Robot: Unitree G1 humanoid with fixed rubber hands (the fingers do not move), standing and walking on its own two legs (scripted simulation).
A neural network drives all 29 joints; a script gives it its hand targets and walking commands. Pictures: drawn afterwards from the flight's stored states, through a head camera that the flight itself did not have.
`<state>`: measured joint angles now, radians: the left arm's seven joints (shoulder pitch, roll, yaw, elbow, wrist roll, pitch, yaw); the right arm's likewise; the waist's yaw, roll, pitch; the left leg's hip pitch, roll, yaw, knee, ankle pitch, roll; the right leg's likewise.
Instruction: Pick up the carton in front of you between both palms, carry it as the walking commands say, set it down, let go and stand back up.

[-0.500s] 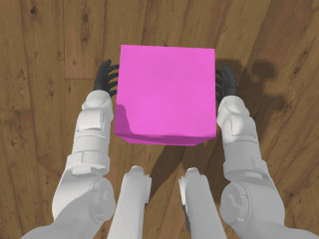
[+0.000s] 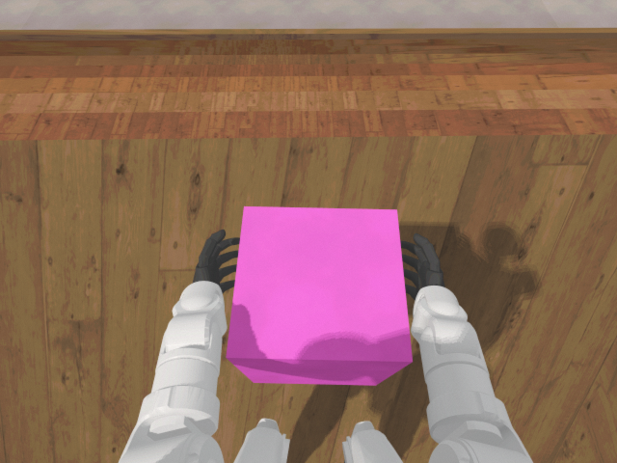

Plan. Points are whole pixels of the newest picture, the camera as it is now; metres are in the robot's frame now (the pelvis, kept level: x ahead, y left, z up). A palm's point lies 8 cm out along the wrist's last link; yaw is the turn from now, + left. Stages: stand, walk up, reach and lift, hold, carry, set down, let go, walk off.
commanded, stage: reach and lift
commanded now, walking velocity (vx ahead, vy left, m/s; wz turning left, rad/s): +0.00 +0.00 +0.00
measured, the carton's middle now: (317, 306) +0.37 +0.01 -0.10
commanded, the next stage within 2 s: hold in 1.48 s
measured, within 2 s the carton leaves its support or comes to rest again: neither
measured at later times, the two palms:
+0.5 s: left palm (176, 267) +0.33 +0.15 +0.11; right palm (478, 270) +0.33 -0.15 +0.11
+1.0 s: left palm (169, 266) +0.32 +0.15 +0.13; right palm (483, 266) +0.33 -0.15 +0.13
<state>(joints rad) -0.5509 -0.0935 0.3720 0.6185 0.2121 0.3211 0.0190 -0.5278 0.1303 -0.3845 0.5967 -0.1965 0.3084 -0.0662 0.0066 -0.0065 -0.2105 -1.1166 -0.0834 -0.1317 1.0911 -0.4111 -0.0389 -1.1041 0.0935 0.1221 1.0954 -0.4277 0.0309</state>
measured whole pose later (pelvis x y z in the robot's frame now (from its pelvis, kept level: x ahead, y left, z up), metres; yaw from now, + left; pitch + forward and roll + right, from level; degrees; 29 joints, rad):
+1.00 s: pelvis +0.02 +0.00 +0.09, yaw +1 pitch -4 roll +0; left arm -0.34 -0.17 0.32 0.39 0.31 0.61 -0.02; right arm -0.34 0.17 -0.33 0.41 -0.31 0.60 0.01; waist 0.00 -0.01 0.00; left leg -0.16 -0.04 -0.15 0.43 -0.20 -0.02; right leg -0.14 0.04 0.13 0.43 -0.22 0.01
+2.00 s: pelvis +0.04 +0.00 +0.09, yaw +0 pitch -3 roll +0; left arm -0.26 -0.15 0.22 0.19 0.25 0.79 0.00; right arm -0.25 0.15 -0.20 0.19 -0.26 0.79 -0.01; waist 0.00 0.01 -0.10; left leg -0.18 0.00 -0.06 0.47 -0.33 -0.02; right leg -0.18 0.00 0.06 0.50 -0.37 0.01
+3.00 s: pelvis +0.53 +0.04 +0.10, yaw -4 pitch +4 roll -2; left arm -0.15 -0.13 0.09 -0.33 0.12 1.17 0.09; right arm -0.14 0.13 -0.11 -0.33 -0.10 1.16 -0.09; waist -0.04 0.01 -0.09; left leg -0.11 0.02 0.24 0.27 -0.25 0.06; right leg -0.63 -0.11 -0.12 0.83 -0.16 0.00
